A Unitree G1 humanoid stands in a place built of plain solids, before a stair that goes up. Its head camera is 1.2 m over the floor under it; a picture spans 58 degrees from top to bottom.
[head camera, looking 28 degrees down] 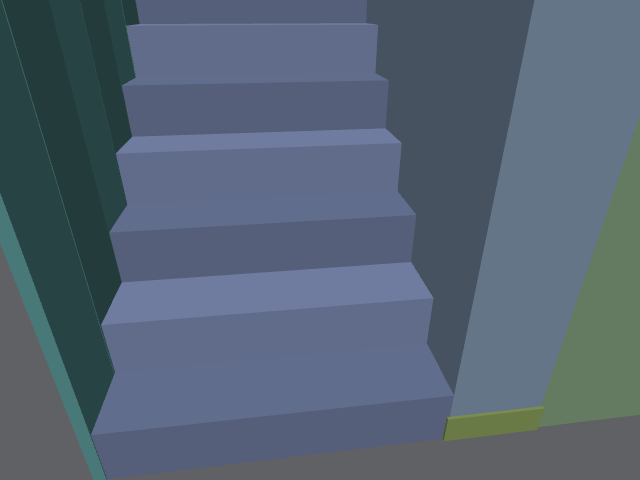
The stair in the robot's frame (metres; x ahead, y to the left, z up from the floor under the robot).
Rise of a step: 0.19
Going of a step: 0.23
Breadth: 1.02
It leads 8 degrees to the left of straight ahead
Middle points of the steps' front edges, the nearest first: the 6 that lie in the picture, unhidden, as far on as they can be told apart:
0.85 0.11 0.19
1.07 0.14 0.38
1.30 0.17 0.57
1.53 0.20 0.76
1.75 0.23 0.95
1.98 0.26 1.14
